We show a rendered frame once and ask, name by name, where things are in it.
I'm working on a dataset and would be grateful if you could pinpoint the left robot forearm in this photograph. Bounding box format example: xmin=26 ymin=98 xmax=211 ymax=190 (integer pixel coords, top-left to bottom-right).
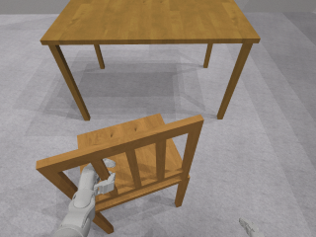
xmin=53 ymin=189 xmax=96 ymax=237

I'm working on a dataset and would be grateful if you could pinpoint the chair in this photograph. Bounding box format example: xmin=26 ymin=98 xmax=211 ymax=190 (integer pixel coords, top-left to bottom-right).
xmin=36 ymin=113 xmax=204 ymax=234

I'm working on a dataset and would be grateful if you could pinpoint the robot left hand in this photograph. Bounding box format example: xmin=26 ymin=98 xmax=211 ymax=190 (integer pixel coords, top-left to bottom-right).
xmin=77 ymin=158 xmax=116 ymax=196

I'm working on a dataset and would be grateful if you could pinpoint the table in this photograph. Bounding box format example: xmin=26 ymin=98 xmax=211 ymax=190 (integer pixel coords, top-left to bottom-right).
xmin=40 ymin=0 xmax=261 ymax=121

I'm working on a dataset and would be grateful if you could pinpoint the robot right hand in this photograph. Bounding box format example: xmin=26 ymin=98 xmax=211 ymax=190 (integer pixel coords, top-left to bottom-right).
xmin=239 ymin=217 xmax=265 ymax=237

